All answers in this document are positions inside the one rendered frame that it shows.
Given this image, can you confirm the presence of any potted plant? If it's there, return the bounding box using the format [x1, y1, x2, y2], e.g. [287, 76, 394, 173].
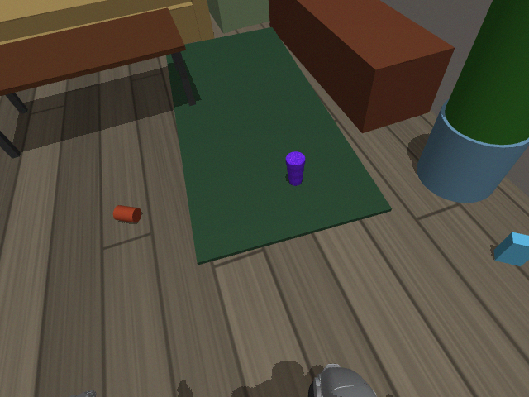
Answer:
[417, 0, 529, 203]

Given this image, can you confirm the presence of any armchair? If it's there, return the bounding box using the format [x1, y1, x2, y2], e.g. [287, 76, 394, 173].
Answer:
[207, 0, 269, 34]

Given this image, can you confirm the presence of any sofa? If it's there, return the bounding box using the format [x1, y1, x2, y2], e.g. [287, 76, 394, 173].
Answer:
[0, 0, 214, 45]

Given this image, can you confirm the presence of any coffee table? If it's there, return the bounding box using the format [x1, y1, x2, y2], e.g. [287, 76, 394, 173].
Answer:
[0, 8, 196, 159]

